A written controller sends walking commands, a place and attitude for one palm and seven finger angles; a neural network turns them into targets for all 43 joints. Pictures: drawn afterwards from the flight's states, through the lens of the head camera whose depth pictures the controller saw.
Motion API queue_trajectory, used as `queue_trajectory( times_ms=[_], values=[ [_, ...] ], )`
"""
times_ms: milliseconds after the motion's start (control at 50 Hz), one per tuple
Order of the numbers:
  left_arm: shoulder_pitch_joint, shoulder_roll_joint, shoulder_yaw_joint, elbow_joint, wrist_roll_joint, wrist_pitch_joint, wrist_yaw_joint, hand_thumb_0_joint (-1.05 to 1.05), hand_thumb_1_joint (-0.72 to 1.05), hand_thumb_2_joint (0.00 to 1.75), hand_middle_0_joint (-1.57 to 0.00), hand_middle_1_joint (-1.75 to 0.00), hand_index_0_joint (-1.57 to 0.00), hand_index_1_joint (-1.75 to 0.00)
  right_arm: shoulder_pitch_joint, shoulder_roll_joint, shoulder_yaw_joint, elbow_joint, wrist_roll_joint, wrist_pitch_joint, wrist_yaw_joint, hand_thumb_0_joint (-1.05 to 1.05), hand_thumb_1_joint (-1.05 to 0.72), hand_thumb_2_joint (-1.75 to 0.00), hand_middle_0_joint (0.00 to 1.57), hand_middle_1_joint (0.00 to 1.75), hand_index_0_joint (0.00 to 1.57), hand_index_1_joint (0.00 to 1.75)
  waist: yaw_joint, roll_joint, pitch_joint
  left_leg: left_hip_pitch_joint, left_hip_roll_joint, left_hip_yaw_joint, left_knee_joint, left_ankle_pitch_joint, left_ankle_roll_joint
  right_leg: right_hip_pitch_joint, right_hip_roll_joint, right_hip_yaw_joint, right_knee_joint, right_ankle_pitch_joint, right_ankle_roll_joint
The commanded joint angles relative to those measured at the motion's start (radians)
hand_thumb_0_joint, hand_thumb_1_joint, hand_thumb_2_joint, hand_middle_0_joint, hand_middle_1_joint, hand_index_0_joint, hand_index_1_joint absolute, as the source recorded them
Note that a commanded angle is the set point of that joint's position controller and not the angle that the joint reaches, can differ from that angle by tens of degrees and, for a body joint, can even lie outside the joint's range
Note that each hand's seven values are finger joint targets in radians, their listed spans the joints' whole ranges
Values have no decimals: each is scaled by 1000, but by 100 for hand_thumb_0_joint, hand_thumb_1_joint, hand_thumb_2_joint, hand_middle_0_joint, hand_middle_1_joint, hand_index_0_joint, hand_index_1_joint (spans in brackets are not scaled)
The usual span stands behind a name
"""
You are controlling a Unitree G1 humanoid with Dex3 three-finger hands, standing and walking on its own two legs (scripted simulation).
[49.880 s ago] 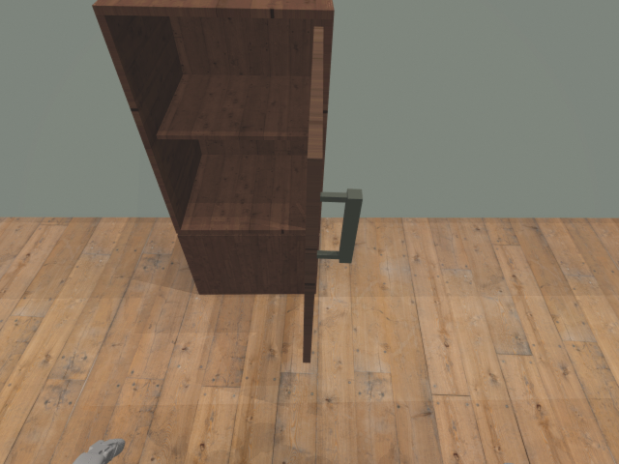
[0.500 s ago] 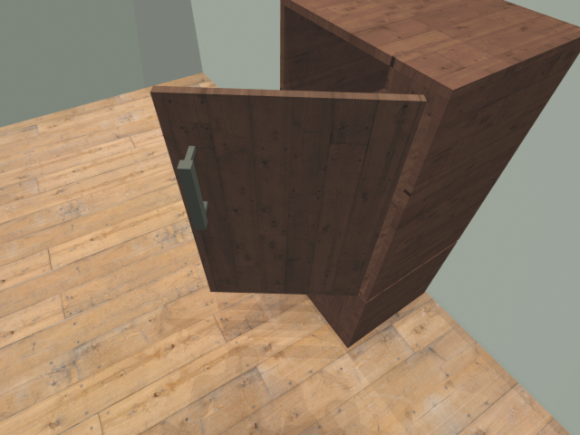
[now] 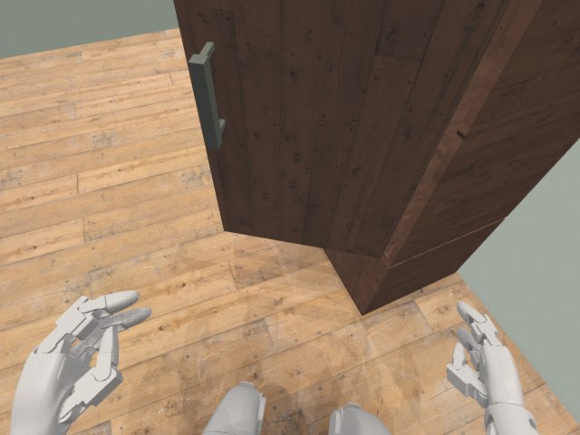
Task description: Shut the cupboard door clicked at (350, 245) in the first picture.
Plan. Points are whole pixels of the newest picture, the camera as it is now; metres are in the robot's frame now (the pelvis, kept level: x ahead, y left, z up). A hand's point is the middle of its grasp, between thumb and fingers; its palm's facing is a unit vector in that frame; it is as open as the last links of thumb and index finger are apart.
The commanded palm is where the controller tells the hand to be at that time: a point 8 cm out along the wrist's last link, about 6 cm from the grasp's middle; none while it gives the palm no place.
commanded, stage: raise the hand and make a fist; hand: left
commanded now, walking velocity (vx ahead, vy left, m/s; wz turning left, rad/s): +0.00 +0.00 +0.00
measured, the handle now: (211, 98) +0.55 +0.20 +0.13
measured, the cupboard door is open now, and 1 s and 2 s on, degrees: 55 55 55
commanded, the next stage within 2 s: bring the fist close to the handle in 1.38 s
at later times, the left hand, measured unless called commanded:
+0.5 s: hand (130, 326) +0.21 +0.21 +0.09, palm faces -0.09 -1.00 -0.03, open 3.4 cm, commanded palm +0.19 +0.27 +0.10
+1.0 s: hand (104, 262) +0.25 +0.23 +0.15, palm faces +0.00 -1.00 -0.06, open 3.1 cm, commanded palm +0.23 +0.28 +0.14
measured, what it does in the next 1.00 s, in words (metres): rises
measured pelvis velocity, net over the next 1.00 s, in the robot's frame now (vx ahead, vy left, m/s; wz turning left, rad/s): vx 0.02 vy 0.04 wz -0.02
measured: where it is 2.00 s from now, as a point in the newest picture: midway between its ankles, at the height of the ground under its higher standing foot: outside the picture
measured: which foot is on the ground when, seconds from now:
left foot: down 0.00-1.00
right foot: down 0.00-1.00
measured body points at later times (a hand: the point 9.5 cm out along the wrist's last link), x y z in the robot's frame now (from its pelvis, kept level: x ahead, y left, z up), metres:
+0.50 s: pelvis +0.00 +0.04 +0.02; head +0.06 +0.04 +0.47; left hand +0.21 +0.26 +0.09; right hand +0.16 -0.21 -0.05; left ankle +0.03 +0.13 -0.64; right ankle +0.02 -0.07 -0.64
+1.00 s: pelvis +0.02 +0.04 +0.05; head +0.05 +0.05 +0.50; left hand +0.24 +0.29 +0.15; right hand +0.19 -0.18 -0.01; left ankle +0.03 +0.13 -0.64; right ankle +0.02 -0.07 -0.64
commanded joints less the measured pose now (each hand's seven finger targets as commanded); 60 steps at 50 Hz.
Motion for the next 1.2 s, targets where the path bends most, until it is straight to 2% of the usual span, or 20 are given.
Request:
queue_trajectory(
  times_ms=[0,20,100,140,200,260,340,420,500,520,620,680,720,820,900,960,1020,1060,1100,1180],
  values=[
    [-269,145,-56,-258,-15,-9,-76,0,90,90,-69,-84,-69,-84,59,-94,-11,-94,19,-38,-36,0,-90,-90,20,30,20,30,-143,76,-153,68,-15,18,-91,176,71,133,-13,299,-329,112,83],
    [-236,148,-51,-188,-9,60,-89,0,90,90,-71,-86,-71,-86,67,-93,-11,-97,28,-27,-38,0,-90,-90,20,30,20,30,-137,36,-138,59,-15,19,-108,168,68,149,-18,295,-351,97,92],
    [-44,222,82,-115,-10,348,-77,0,90,90,-79,-94,-79,-94,18,-75,-12,-190,47,38,-34,0,-90,-90,20,30,20,30,-20,-51,-230,80,-39,25,-197,214,64,356,-50,310,-403,129,116],
    [-24,214,140,-223,-31,393,-18,0,90,90,-82,-98,-82,-98,4,-42,-6,-219,40,59,-26,0,-90,-90,20,30,20,30,8,-55,-262,114,-40,24,-233,256,52,415,-62,285,-392,233,124],
    [-20,187,180,-312,-41,324,100,0,90,90,-88,-104,-88,-104,9,-19,1,-210,19,59,-19,0,-90,-90,20,30,20,30,24,-52,-232,156,-32,13,-286,313,42,413,-24,197,-341,352,93],
    [-28,112,77,-309,-2,202,138,0,90,90,-93,-110,-93,-110,54,-29,0,-183,6,42,-7,0,-90,-90,20,30,20,30,-25,-24,-178,178,-26,11,-304,312,40,303,0,141,-301,352,77],
    [-116,77,-79,-287,37,113,80,0,90,90,-101,-118,-101,-118,85,-77,4,-170,6,10,-6,0,-90,-90,20,30,20,30,-94,39,-105,193,-19,-3,-301,192,50,148,10,119,-305,150,59],
    [-167,159,-53,-337,35,143,40,0,90,90,-108,-126,-108,-126,96,-101,7,-188,20,-9,-21,0,-90,-90,20,30,20,30,-85,61,-169,223,-22,-21,-343,106,56,184,8,134,-341,63,53],
    [-146,229,64,-420,31,189,105,0,90,90,-115,-134,-115,-134,84,-87,14,-202,19,6,-26,0,-90,-90,20,30,20,30,-28,127,-230,310,-17,-38,-408,174,46,267,23,92,-321,165,42],
    [-125,188,46,-434,24,201,124,0,90,90,-117,-136,-117,-136,79,-76,20,-210,19,13,-24,0,-90,-90,20,30,20,30,-25,142,-218,327,-17,-40,-424,192,41,276,23,79,-321,190,42],
    [-104,98,-31,-355,36,279,157,0,90,90,-126,-146,-126,-146,90,-78,28,-213,19,47,-10,0,-90,-90,20,30,20,30,-61,97,-109,335,-7,-38,-446,233,33,273,30,57,-350,248,51],
    [-150,90,-95,-308,62,327,122,0,90,90,-130,-150,-130,-150,105,-95,35,-220,20,52,-6,0,-90,-90,20,30,20,30,-91,68,-44,323,-4,-44,-460,189,36,255,29,59,-381,229,56],
    [-190,123,-80,-299,64,343,100,0,90,90,-130,-150,-130,-150,109,-101,38,-223,23,50,-10,0,-90,-90,20,30,20,30,-88,57,-45,328,-9,-36,-458,202,41,281,28,70,-396,239,52],
    [-267,210,37,-428,43,302,117,0,90,90,-130,-150,-130,-150,106,-84,47,-224,15,42,-12,0,-90,-90,20,30,20,30,-47,128,-195,429,-15,-25,-454,360,32,373,27,75,-381,358,43],
    [-270,188,39,-392,23,278,130,0,90,90,-130,-150,-130,-150,99,-81,54,-199,17,39,-8,0,-90,-90,20,30,20,30,-51,108,-151,422,-14,-23,-464,352,30,373,32,72,-397,354,44],
    [-266,147,-12,-319,27,313,105,0,90,90,-130,-150,-130,-150,100,-91,51,-186,25,39,-6,0,-90,-90,20,30,20,30,-70,97,-108,412,-15,-15,-473,332,33,369,25,73,-421,352,50],
    [-214,121,-41,-239,29,371,67,0,90,90,-130,-150,-130,-150,104,-99,44,-188,30,42,-7,0,-90,-90,20,30,20,30,-71,27,-89,388,-19,-5,-475,333,40,391,18,80,-445,366,56],
    [-220,146,-20,-250,24,389,57,0,90,90,-130,-150,-130,-150,95,-102,43,-196,30,42,-8,0,-90,-90,20,30,20,30,-59,35,-91,380,-25,-1,-480,324,41,407,14,87,-453,360,56],
    [-240,199,35,-290,22,375,72,0,90,90,-130,-150,-130,-150,89,-103,39,-197,24,42,-12,0,-90,-90,20,30,20,30,-47,15,-125,389,-27,3,-473,351,44,441,13,97,-449,384,55],
    [-280,191,55,-366,17,292,121,0,90,90,-130,-150,-130,-150,86,-83,44,-194,19,35,-8,0,-90,-90,20,30,20,30,-43,67,-147,411,-28,11,-477,339,40,424,15,98,-440,357,53]
  ],
)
